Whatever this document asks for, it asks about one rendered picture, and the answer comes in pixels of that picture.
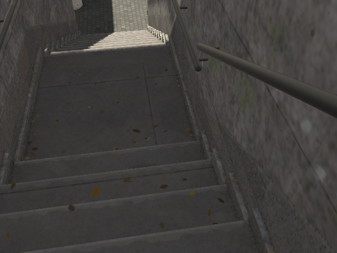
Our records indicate stairs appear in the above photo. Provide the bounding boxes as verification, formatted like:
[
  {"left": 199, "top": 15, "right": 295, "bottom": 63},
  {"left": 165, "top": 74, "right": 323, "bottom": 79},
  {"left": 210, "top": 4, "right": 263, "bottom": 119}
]
[
  {"left": 0, "top": 140, "right": 259, "bottom": 253},
  {"left": 50, "top": 30, "right": 166, "bottom": 55}
]

